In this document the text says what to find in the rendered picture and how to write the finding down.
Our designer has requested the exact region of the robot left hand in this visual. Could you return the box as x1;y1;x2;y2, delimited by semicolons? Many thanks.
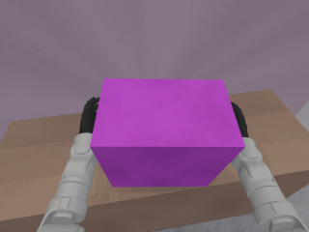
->
79;97;100;134

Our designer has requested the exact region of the robot left forearm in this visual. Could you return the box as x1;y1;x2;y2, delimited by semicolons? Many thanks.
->
37;132;98;232

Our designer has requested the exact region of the robot right forearm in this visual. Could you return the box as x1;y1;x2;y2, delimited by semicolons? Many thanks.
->
231;137;309;232

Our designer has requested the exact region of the robot right hand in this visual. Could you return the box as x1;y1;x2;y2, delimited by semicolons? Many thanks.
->
231;101;249;137

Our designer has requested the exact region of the pedestal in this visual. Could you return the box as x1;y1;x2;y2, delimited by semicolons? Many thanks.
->
0;89;309;232

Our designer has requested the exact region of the carton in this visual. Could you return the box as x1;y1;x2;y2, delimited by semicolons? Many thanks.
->
90;78;245;188

